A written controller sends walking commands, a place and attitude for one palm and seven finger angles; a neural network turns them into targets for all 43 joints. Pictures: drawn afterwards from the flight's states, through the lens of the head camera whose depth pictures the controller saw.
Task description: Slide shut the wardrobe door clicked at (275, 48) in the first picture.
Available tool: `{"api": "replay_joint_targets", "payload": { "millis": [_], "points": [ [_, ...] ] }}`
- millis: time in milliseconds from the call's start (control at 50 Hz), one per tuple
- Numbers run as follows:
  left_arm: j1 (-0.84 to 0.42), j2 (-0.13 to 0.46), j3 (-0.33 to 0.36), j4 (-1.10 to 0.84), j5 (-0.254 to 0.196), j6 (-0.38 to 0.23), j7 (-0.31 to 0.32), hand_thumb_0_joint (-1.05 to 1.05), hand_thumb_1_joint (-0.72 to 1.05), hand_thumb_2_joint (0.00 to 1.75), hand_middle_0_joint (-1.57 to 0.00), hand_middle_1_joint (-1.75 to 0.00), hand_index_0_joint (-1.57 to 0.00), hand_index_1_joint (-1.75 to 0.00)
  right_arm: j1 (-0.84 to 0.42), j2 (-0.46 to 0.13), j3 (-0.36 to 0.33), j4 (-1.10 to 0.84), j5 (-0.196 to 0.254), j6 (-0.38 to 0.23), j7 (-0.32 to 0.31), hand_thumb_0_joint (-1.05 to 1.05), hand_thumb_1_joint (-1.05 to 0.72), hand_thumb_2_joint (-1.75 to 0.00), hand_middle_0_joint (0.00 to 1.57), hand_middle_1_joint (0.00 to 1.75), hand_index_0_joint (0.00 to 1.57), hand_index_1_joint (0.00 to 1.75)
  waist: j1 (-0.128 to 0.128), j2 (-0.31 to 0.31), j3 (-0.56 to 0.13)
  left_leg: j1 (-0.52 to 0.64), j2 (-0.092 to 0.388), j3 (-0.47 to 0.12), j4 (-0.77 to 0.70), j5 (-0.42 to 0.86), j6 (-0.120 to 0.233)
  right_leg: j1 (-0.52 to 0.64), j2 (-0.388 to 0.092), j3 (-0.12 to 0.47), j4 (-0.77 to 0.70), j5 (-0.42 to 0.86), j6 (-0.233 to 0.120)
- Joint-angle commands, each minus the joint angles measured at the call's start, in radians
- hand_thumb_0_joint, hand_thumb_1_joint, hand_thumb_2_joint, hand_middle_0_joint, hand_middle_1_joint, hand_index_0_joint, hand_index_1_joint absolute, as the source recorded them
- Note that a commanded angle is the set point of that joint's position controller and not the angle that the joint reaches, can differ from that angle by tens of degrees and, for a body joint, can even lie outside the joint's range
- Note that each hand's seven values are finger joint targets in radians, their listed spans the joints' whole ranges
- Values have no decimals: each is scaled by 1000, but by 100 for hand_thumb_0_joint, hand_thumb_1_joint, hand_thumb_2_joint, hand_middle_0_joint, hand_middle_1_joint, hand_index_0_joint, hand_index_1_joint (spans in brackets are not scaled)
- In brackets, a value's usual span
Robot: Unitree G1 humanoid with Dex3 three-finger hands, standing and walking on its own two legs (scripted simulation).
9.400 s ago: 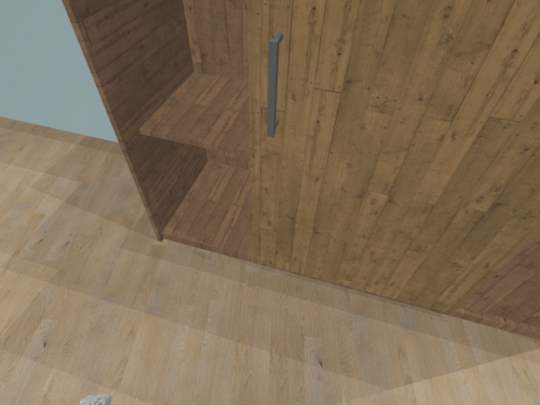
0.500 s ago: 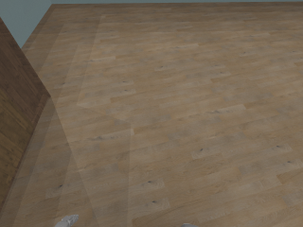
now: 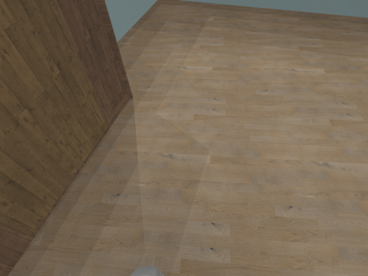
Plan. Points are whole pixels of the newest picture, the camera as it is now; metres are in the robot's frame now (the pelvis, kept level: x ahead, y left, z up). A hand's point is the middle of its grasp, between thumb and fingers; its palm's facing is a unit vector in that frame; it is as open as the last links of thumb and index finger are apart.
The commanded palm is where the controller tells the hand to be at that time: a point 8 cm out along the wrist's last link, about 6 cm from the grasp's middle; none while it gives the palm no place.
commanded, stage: turn to face it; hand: right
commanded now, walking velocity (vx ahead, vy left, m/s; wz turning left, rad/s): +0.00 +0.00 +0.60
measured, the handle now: out of the picture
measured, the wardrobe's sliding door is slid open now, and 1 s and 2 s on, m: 0.44 0.44 0.44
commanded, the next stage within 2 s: none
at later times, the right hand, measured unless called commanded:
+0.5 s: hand out of the picture +0.13 -0.13 -0.16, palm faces -0.24 +0.94 -0.23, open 7.4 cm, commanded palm none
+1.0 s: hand (233, 252) +0.21 -0.10 -0.17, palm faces -0.55 +0.80 -0.21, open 7.4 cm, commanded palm none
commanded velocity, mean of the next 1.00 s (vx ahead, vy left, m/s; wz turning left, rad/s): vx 0.00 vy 0.00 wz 0.60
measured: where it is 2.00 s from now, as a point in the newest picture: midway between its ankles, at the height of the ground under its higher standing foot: outside the picture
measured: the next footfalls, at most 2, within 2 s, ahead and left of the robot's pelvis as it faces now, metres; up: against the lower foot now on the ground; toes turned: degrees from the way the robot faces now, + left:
left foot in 0.12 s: +0.02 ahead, +0.15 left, +0.00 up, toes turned +10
right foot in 0.60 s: +0.10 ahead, -0.07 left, +0.00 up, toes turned +18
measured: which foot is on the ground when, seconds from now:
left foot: up 0.00-0.10, down 0.12-0.60, up 0.62-1.00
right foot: down 0.00-0.12, up 0.14-0.58, down 0.60-1.00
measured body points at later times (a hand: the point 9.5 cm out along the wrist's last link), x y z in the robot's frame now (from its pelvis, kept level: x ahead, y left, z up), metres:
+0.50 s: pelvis +0.01 +0.04 +0.00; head +0.04 +0.05 +0.44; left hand +0.03 +0.32 -0.14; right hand +0.15 -0.18 -0.14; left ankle -0.02 +0.14 -0.74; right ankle +0.05 -0.10 -0.70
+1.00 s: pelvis +0.02 +0.02 +0.00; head +0.06 +0.04 +0.44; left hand -0.10 +0.25 -0.14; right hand +0.24 -0.14 -0.15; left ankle -0.08 +0.13 -0.70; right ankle +0.06 -0.08 -0.74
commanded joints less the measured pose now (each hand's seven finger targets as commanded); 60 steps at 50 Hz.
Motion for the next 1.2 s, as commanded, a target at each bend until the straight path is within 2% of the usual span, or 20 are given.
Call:
{"api": "replay_joint_targets", "payload": {
  "millis": [0,60,80,100,140,220,440,520,540,580,600,640,700,920,1000,1020,1040,1060,1100,1180],
  "points": [
    [29,226,73,-42,9,-19,4,0,90,90,-20,-30,-20,-30,-49,-25,3,-108,-2,-49,-5,0,-90,-90,20,30,20,30,22,-230,-115,15,-16,41,-188,-8,38,123,-266,152,-93,426,-92],
    [30,218,72,-43,0,-15,-4,0,90,90,-20,-30,-20,-30,64,-71,-5,-77,-4,-73,-16,0,-90,-90,20,30,20,30,-42,-136,-161,273,-18,47,-508,261,77,15,-219,51,126,371,13],
    [41,156,56,-70,-7,-7,-12,0,90,90,-20,-30,-20,-30,133,-187,-20,-62,-14,-89,-30,0,-90,-90,20,30,20,30,-75,162,-182,459,185,-233,-607,479,151,-227,-121,20,342,15,78],
    [-12,111,37,-118,-2,6,-10,0,90,90,-20,-30,-20,-30,161,-267,-33,-50,0,-89,-43,0,-90,-90,20,30,20,30,-88,298,-166,434,368,-445,-604,776,254,-416,-10,112,546,-365,115],
    [-77,130,38,-124,-2,20,5,0,90,90,-20,-30,-20,-30,103,-237,-38,-59,4,-83,-54,0,-90,-90,20,30,20,30,-75,266,-121,344,291,-415,-619,633,276,-455,-3,264,660,-286,102],
    [-24,149,45,-63,8,26,-1,0,90,90,-20,-30,-20,-30,-9,-151,-7,-86,5,-88,-46,0,-90,-90,20,30,20,30,-10,136,-92,253,149,-246,-608,585,223,-356,5,259,612,-76,126],
    [-141,145,36,-126,-8,11,7,0,90,90,-20,-30,-20,-30,49,-188,-21,-72,-5,-79,-44,0,-90,-90,20,30,20,30,-47,131,-117,259,130,-428,-577,582,276,-247,92,272,319,-133,111],
    [-58,145,34,-117,-17,-2,18,0,90,90,-20,-30,-20,-30,-2,-188,-24,-84,0,-70,-45,0,-90,-90,20,30,20,30,-2,140,-137,191,91,-461,-502,615,226,-65,124,265,47,-30,89],
    [-15,158,35,-105,-17,-9,23,0,90,90,-20,-30,-20,-30,-15,-175,-21,-88,7,-67,-44,0,-90,-90,20,30,20,30,20,112,-152,135,51,-438,-450,563,188,43,108,267,-80,60,80],
    [-5,301,57,-130,-4,-12,19,0,90,90,-20,-30,-20,-30,41,-82,-3,-112,14,-61,-28,0,-90,-90,20,30,20,30,5,-333,-155,-152,-158,-189,-95,-103,72,191,-278,636,-241,172,-58],
    [-34,287,52,-135,2,-12,23,0,90,90,-20,-30,-20,-30,51,-117,-14,-95,-4,-51,-31,0,-90,-90,20,30,20,30,11,-329,-130,-150,-109,-160,106,-149,44,89,-341,662,-259,118,-96],
    [-118,220,31,-158,6,-19,24,0,90,90,-20,-30,-20,-30,51,-125,-30,-72,-10,-49,-13,0,-90,-90,20,30,20,30,-36,-173,-52,-136,-76,-138,261,-24,33,-19,-221,487,-248,130,-85],
    [-107,197,30,-150,3,-25,23,0,90,90,-20,-30,-20,-30,61,-91,-21,-68,-6,-41,-1,0,-90,-90,20,30,20,30,-35,-154,-59,-146,-53,-91,291,53,10,29,-156,322,-215,252,-74],
    [29,229,64,-63,7,-19,8,0,90,90,-20,-30,-20,-30,-60,-40,5,-106,-2,-45,2,0,-90,-90,20,30,20,30,33,-233,-99,-48,-19,31,-89,-18,15,139,-223,184,-117,484,-102],
    [14,242,73,-55,5,-15,0,0,90,90,-20,-30,-20,-30,8,-54,3,-88,-1,-68,-6,0,-90,-90,20,30,20,30,-10,-213,-140,138,-51,71,-395,143,60,102,-219,109,23,488,-32],
    [25,228,70,-58,-2,-13,-4,0,90,90,-20,-30,-20,-30,73,-95,-3,-70,-3,-81,-12,0,-90,-90,20,30,20,30,-43,-133,-171,299,-18,34,-536,287,79,13,-191,70,155,411,23],
    [34,155,49,-91,-8,-8,-11,0,90,90,-20,-30,-20,-30,136,-218,-24,-50,-13,-96,-27,0,-90,-90,20,30,20,30,-77,194,-196,522,219,-280,-604,554,172,-282,-82,34,366,-25,89],
    [-39,133,35,-136,-5,4,-5,0,90,90,-20,-30,-20,-30,184,-282,-34,-35,4,-92,-40,0,-90,-90,20,30,20,30,-103,273,-198,478,381,-446,-579,873,276,-412,6,145,555,-381,115],
    [-96,143,34,-137,-5,14,11,0,90,90,-20,-30,-20,-30,127,-242,-38,-40,5,-85,-55,0,-90,-90,20,30,20,30,-85,225,-146,411,301,-405,-568,791,306,-458,-2,271,654,-300,105],
    [-42,152,39,-78,1,22,2,0,90,90,-20,-30,-20,-30,-6,-168,-11,-74,2,-86,-47,0,-90,-90,20,30,20,30,-18,137,-109,277,156,-246,-574,688,251,-334,15,254,567,-121,123]
  ]
}}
